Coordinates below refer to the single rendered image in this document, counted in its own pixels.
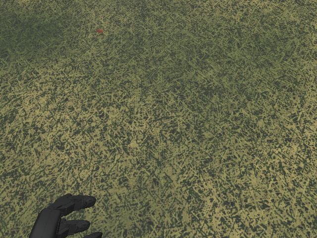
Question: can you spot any left robot hand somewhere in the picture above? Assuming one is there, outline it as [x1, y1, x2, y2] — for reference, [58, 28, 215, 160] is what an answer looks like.
[27, 193, 103, 238]

